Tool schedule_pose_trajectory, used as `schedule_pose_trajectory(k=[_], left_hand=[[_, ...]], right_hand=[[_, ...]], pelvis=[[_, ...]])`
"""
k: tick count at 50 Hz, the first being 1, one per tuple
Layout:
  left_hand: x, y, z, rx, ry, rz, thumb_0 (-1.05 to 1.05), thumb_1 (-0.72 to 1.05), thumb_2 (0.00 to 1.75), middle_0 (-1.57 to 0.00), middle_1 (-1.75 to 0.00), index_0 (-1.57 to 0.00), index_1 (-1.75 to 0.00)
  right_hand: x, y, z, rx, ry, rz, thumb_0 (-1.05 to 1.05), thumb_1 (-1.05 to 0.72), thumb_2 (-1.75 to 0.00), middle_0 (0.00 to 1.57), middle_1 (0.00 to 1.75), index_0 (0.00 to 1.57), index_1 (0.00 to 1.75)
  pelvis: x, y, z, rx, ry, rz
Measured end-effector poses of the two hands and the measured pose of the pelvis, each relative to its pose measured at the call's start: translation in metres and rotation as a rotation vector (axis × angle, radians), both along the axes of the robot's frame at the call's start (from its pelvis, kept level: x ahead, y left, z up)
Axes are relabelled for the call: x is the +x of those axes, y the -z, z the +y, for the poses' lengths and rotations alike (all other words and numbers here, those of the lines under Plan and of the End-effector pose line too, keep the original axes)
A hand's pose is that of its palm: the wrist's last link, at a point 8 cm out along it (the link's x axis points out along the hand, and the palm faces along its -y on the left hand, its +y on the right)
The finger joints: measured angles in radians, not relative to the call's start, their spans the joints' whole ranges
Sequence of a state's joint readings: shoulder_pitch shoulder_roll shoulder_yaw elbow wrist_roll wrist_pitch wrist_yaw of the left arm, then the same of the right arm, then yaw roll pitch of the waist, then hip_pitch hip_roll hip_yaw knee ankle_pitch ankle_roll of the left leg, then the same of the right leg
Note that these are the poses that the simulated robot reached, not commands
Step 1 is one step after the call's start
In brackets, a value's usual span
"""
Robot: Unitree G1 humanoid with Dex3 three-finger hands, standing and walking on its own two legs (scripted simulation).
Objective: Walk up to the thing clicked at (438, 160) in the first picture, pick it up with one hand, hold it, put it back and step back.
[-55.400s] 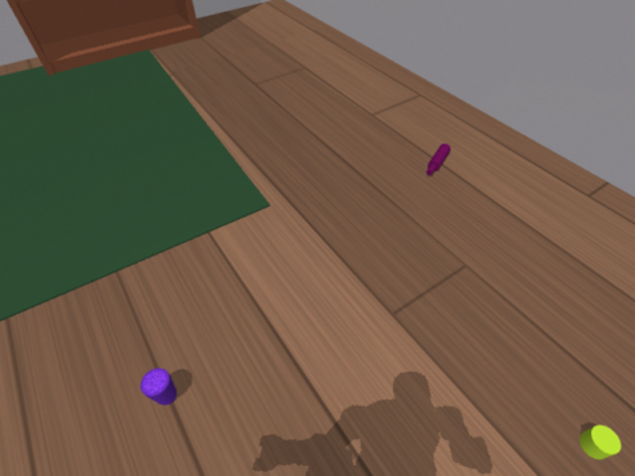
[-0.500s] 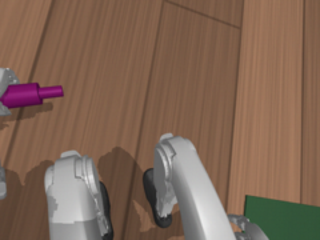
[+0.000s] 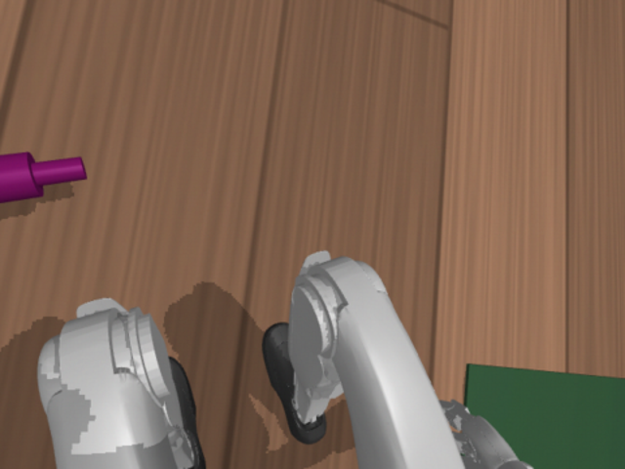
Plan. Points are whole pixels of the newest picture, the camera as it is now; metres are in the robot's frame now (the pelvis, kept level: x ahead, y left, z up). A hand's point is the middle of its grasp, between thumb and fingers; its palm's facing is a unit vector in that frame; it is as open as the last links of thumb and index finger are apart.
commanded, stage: rest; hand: left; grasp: from above
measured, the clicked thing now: out of the picture +0.46 +0.32 -0.24
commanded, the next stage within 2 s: open in 1.18 s
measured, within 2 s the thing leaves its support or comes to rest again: rests again in 1.54 s
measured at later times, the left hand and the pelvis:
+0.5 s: hand out of the picture +0.45 +0.34 -0.25, palm faces -0.46 -0.13 -0.88, open 8.5 cm; pelvis +0.00 +0.00 -0.01, yaw -3 degrees
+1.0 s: hand out of the picture +0.45 +0.34 -0.26, palm faces -0.48 -0.13 -0.87, open 8.5 cm; pelvis +0.00 +0.00 -0.02, yaw -4 degrees
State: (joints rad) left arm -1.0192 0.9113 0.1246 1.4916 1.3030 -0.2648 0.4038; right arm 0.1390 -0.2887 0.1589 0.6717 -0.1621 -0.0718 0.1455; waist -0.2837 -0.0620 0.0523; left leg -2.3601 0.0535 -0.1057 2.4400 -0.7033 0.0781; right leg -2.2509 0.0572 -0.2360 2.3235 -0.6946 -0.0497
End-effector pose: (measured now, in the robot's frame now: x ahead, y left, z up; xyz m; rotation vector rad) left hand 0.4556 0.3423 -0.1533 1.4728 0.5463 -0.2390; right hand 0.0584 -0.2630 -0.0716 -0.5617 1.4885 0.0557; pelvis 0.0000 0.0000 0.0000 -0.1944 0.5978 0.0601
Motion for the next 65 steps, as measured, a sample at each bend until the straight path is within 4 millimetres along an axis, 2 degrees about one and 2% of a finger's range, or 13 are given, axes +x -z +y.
schedule_pose_trajectory(k=[11,25,41,52,65], left_hand=[[0.002,0.017,-0.001,-0.005,-0.019,0.006,0.01,0.24,0.23,-0.87,-0.32,-0.89,-0.31],[0.001,0.036,0.000,-0.026,-0.008,-0.011,0.01,0.25,0.22,-0.84,-0.36,-0.86,-0.33],[0.004,0.049,0.006,-0.007,-0.045,-0.001,0.01,0.23,0.26,-0.83,-0.41,-0.85,-0.37],[0.001,0.052,0.001,-0.020,-0.019,0.009,0.01,0.23,0.27,-0.82,-0.42,-0.84,-0.39],[0.003,0.056,-0.003,-0.018,-0.012,-0.013,0.01,0.24,0.26,-0.81,-0.43,-0.83,-0.40]], right_hand=[[-0.001,0.005,0.001,0.011,-0.022,0.004,0.00,-0.90,-0.90,0.20,0.30,0.21,0.30],[-0.001,-0.004,0.005,-0.015,-0.071,-0.007,0.00,-0.90,-0.90,0.20,0.30,0.21,0.30],[0.000,-0.011,0.008,-0.009,-0.112,-0.023,0.00,-0.90,-0.90,0.20,0.30,0.21,0.30],[-0.012,-0.015,0.005,-0.009,-0.119,0.013,0.00,-0.90,-0.90,0.20,0.30,0.21,0.30],[-0.008,-0.016,0.010,-0.004,-0.160,-0.019,0.00,-0.90,-0.90,0.20,0.30,0.21,0.30]], pelvis=[[0.000,0.007,-0.001,-0.012,0.016,-0.022],[-0.001,0.014,0.002,-0.037,0.026,-0.053],[-0.003,0.017,0.004,-0.051,0.030,-0.074],[-0.004,0.017,0.002,-0.055,0.036,-0.090],[-0.007,0.019,0.003,-0.061,0.046,-0.112]])
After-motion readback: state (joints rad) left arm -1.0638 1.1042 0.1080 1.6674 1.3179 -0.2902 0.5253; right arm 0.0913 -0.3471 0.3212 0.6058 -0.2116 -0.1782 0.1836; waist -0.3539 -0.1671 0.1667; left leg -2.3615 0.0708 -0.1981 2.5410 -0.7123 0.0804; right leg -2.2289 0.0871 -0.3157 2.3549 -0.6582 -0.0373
